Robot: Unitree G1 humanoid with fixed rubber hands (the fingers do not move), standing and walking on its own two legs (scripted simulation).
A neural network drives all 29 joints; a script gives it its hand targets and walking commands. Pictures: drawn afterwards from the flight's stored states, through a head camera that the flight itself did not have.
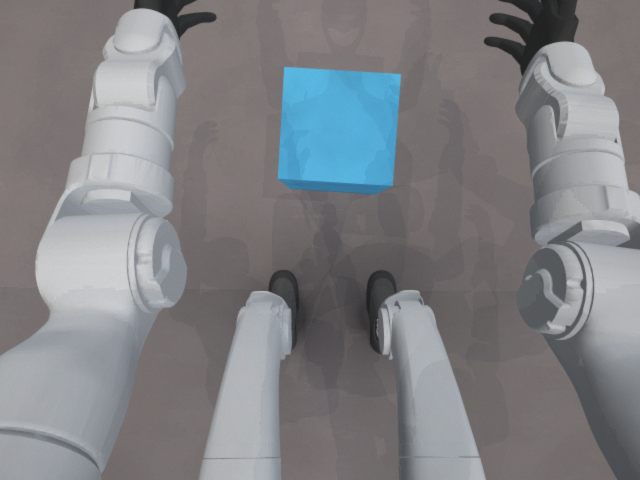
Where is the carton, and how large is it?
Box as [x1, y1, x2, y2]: [278, 67, 400, 193]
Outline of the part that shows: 284,67 278,178 288,187 298,189 376,193 391,186 393,175 400,74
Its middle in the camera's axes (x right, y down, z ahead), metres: +0.03 -0.21 +0.82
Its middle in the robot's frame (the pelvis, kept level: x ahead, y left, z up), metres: +0.53 -0.01 -0.52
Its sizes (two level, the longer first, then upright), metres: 0.210 0.200 0.250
